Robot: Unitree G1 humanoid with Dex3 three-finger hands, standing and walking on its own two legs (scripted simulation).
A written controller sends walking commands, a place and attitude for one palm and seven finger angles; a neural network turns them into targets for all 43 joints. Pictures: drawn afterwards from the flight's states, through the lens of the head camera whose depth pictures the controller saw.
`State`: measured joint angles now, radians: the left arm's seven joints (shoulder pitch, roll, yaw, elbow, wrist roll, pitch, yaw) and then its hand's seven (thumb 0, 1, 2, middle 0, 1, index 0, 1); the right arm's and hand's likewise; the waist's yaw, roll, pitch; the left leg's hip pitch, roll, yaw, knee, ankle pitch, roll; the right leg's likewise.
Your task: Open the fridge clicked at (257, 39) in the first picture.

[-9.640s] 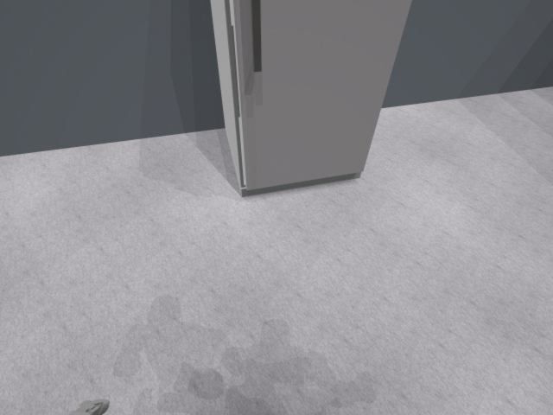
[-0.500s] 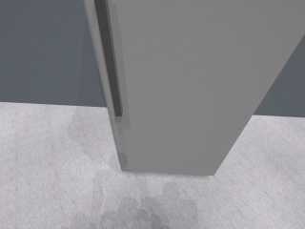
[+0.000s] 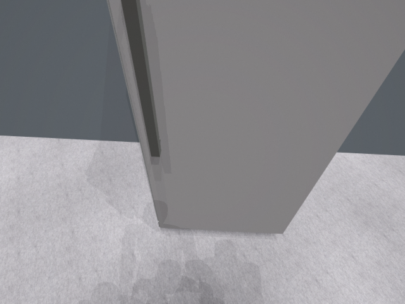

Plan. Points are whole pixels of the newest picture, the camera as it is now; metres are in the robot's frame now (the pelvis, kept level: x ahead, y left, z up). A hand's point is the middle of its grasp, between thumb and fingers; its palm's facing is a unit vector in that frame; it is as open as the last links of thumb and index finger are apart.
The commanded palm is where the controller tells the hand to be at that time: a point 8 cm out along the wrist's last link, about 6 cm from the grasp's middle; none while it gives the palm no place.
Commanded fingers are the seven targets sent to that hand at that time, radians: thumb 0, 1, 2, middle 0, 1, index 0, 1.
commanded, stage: look again from close up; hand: left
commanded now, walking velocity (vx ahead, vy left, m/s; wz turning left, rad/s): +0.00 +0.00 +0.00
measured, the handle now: (146, 77) +0.54 +0.17 +0.17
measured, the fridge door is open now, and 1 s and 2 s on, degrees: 0 0 0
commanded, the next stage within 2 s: shuffle to correct the standing spot in 0.16 s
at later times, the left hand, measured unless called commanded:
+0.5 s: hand out of the picture +0.00 +0.16 -0.18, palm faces +0.06 -0.99 -0.15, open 7.3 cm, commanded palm none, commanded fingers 0.00 0.90 0.90 -0.20 -0.30 -0.20 -0.30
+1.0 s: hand out of the picture +0.11 +0.19 -0.18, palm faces +0.02 -0.97 -0.24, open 7.3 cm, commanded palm none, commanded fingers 0.00 0.90 0.90 -0.20 -0.30 -0.20 -0.30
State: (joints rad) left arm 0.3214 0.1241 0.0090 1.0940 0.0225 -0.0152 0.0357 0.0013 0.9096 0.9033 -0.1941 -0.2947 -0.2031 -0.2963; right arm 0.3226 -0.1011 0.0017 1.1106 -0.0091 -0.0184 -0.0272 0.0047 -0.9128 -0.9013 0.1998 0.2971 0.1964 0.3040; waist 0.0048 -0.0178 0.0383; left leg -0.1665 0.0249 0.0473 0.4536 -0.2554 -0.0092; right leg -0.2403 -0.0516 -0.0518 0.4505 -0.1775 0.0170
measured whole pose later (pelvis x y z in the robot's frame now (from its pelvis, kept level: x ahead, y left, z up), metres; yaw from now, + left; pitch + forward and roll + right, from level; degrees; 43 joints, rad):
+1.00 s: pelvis +0.08 +0.00 +0.00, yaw -2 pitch +1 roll +0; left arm 0.25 0.17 0.06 1.03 0.03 0.01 0.05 0.01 0.93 0.90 -0.19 -0.29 -0.20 -0.30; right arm 0.31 -0.10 -0.04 1.08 -0.01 -0.01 -0.06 0.02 -0.93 -0.90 0.20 0.30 0.20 0.30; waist -0.01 0.00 0.08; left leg -0.12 0.04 0.08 0.51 -0.34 0.00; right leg -0.23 -0.06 -0.09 0.56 -0.29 0.02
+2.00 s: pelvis +0.02 +0.00 +0.00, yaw -2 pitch -1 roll +1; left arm 0.29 0.14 -0.02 1.11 0.02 -0.01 0.03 0.01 0.91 0.90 -0.20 -0.29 -0.20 -0.30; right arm 0.36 -0.12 0.02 1.12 -0.01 -0.02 -0.02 0.01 -0.91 -0.90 0.20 0.30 0.20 0.30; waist -0.01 0.00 0.05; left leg -0.16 0.03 0.10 0.46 -0.28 0.00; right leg -0.26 -0.06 -0.07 0.49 -0.21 0.00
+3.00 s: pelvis +0.03 -0.01 +0.00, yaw -2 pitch -1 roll +0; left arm 0.22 0.20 0.00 1.10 0.02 -0.02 0.02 0.00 0.91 0.90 -0.20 -0.29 -0.20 -0.30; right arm 0.25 -0.18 0.01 1.13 -0.01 -0.02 -0.03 0.01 -0.91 -0.90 0.20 0.30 0.20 0.30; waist 0.00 0.00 0.05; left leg -0.10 0.05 0.10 0.41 -0.29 -0.02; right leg -0.21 -0.04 -0.08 0.46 -0.23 -0.01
